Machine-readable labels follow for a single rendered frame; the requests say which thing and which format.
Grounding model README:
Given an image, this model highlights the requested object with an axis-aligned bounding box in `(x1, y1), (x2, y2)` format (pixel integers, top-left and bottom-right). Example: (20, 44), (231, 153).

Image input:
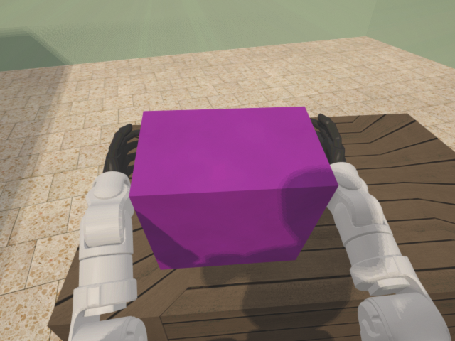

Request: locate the robot left forearm
(68, 171), (137, 341)

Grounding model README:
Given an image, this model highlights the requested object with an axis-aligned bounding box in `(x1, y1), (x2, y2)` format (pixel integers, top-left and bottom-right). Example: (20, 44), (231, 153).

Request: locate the robot left hand
(103, 124), (140, 177)

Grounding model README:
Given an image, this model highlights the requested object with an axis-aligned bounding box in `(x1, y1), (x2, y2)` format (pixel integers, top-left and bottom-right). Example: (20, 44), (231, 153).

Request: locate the robot right hand
(310, 114), (346, 165)

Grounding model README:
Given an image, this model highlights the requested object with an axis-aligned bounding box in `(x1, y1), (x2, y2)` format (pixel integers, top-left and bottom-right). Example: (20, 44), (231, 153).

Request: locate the pedestal
(47, 114), (455, 341)

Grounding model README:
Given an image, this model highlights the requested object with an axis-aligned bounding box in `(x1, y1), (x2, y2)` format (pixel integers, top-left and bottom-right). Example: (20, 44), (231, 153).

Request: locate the robot right upper arm
(358, 293), (449, 341)

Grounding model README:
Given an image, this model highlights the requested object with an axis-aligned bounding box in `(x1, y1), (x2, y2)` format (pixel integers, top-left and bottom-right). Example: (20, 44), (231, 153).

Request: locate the robot right forearm
(326, 162), (451, 341)

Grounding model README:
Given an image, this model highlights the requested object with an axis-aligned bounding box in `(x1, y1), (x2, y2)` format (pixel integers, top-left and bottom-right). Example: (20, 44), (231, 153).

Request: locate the robot left upper arm
(72, 316), (148, 341)

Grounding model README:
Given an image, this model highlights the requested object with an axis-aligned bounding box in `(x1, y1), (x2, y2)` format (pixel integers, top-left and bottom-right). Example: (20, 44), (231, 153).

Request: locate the carton
(129, 107), (338, 270)

